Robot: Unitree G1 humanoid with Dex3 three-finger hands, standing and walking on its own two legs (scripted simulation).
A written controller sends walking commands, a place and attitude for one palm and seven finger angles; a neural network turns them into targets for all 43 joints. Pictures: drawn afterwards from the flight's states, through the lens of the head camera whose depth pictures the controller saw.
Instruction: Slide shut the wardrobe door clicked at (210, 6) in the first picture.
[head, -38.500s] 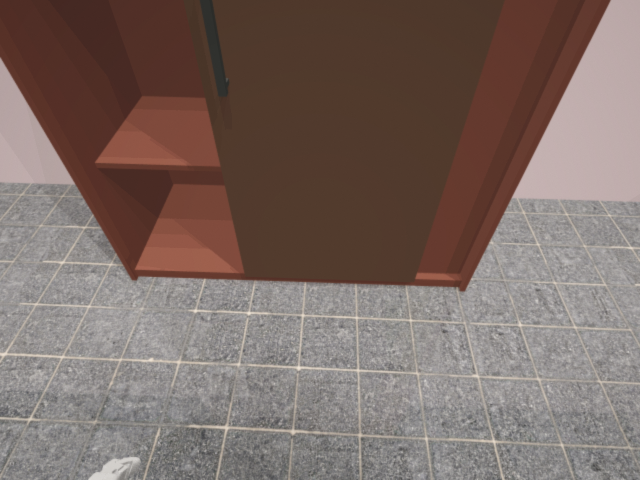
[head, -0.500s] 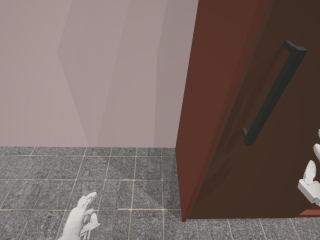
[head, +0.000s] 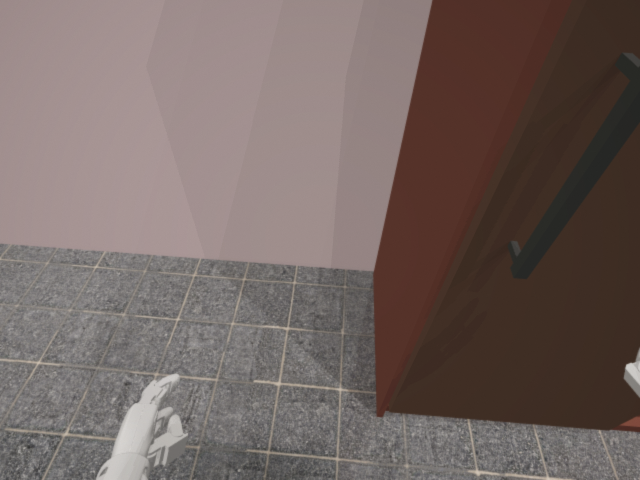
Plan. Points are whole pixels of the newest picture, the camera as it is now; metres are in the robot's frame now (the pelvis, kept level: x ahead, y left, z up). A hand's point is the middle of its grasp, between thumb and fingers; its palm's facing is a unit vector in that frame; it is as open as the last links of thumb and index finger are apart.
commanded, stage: step back with the hand held close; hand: right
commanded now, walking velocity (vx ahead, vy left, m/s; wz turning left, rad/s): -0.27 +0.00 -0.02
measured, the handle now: (564, 186) +0.41 -0.27 +0.19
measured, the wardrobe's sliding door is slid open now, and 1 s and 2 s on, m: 0.01 0.01 0.01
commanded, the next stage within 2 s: stop stepping back and stand still in 0.94 s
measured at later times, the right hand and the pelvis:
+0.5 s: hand out of the picture +0.11 -0.29 +0.16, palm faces +0.54 +0.75 -0.39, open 7.4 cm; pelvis -0.09 -0.01 -0.02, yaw -3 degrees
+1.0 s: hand out of the picture +0.00 -0.31 +0.16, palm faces +0.54 +0.75 -0.39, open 7.4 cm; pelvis -0.19 -0.02 -0.01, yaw -7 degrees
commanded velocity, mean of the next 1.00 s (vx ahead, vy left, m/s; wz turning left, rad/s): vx -0.34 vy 0.00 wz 0.06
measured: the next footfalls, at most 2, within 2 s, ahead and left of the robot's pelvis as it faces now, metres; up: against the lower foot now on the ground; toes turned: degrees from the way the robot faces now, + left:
right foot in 0.94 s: -0.13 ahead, -0.12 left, +0.00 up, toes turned -10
left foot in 1.32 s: -0.29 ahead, +0.08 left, +0.00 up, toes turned +4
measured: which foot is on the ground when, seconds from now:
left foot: down 0.00-0.94, up 0.96-1.00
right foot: down 0.00-0.76, up 0.78-0.92, down 0.94-1.00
